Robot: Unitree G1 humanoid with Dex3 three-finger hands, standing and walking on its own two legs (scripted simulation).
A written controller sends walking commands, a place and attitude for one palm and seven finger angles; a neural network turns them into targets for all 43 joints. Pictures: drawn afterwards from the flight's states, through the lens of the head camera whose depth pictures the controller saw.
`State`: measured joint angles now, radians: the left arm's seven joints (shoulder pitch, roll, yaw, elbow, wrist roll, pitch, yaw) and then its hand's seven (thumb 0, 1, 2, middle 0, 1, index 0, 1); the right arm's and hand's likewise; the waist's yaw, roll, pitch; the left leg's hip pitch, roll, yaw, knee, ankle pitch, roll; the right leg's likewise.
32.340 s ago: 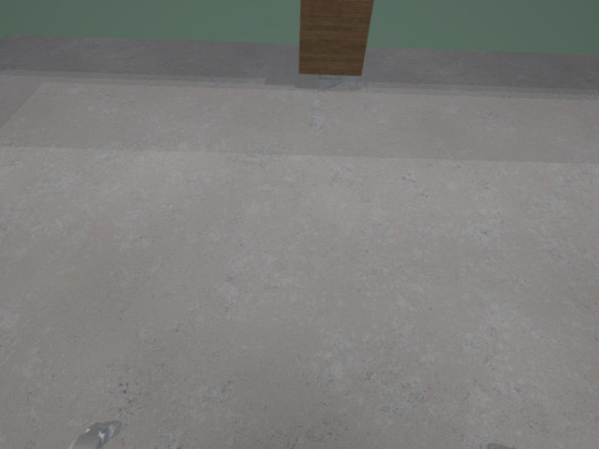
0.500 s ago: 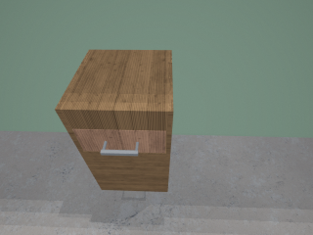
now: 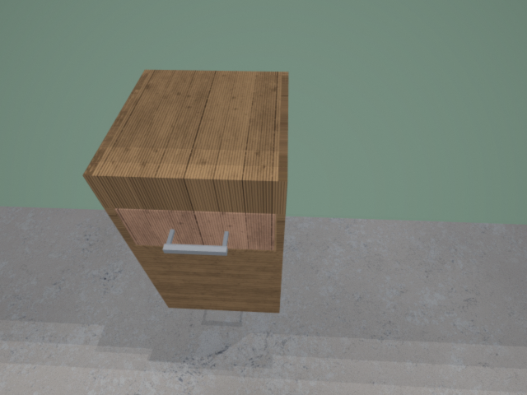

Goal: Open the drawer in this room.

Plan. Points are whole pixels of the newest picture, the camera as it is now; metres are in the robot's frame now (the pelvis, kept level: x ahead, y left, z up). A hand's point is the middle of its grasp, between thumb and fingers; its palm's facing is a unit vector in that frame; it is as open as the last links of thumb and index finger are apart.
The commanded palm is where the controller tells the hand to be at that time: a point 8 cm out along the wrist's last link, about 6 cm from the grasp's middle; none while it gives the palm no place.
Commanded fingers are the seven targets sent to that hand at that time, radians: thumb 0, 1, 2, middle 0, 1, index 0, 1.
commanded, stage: raise the hand with hooked fingers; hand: left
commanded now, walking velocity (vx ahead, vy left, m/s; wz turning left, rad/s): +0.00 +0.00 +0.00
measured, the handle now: (197, 242) +0.48 +0.22 -0.21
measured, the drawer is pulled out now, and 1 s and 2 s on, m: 0.00 0.00 0.00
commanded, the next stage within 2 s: move the hooked fingers above the handle in 1.80 s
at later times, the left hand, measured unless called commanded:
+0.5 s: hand (138, 373) +0.15 +0.20 -0.05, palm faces +0.02 -0.06 -1.00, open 9.6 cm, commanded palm +0.16 +0.21 +0.01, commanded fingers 0.00 0.18 0.59 -0.25 -0.76 -0.25 -0.76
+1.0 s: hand (132, 289) +0.25 +0.22 +0.02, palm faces +0.11 -0.07 -0.99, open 12.5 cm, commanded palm +0.23 +0.22 +0.08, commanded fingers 0.00 -0.41 0.34 -0.29 -1.14 -0.29 -1.14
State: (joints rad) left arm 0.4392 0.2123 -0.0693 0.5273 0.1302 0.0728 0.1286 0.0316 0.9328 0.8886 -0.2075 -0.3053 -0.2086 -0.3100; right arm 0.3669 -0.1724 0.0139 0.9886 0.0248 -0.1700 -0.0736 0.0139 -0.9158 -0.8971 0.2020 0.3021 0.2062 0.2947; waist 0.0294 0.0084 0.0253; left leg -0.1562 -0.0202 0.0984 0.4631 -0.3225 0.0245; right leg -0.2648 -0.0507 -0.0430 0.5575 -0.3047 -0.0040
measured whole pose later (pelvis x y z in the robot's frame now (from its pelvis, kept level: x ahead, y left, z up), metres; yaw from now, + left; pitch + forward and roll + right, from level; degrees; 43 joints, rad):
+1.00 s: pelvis -0.01 -0.01 -0.02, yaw -2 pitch +7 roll +1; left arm 0.20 0.39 -0.01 0.03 1.02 -0.02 0.39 0.00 -0.19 0.43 -0.30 -1.00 -0.30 -1.00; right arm 0.17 -0.29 -0.08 0.62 -0.03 0.07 -0.02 0.01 -0.90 -0.90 0.20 0.30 0.20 0.29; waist 0.05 0.06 -0.06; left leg -0.41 -0.01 0.02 0.67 -0.39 0.01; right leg -0.49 -0.01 -0.02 0.69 -0.33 -0.02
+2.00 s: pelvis +0.00 +0.00 +0.00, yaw -1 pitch +5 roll +0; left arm -0.08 0.45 -0.07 0.16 0.93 0.05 0.11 0.00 -0.49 0.30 -0.32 -1.20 -0.32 -1.20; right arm 0.14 -0.26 -0.01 0.60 0.02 0.12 -0.01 0.01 -0.90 -0.90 0.20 0.30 0.20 0.29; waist 0.06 0.09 -0.03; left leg -0.23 -0.02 0.01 0.45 -0.30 0.03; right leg -0.30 -0.02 -0.03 0.46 -0.24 0.00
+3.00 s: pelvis -0.03 +0.02 -0.06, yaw -2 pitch +21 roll -1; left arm -0.50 0.37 -0.02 0.87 1.15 -0.12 0.50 0.00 -0.49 0.30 -0.32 -1.20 -0.32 -1.20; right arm 0.25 -0.23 -0.06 0.68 -0.06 0.12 0.01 0.00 -0.90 -0.90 0.20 0.30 0.21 0.29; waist -0.06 0.04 -0.17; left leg -0.85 -0.01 0.03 0.96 -0.48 0.04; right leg -0.90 -0.02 -0.02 0.92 -0.38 0.01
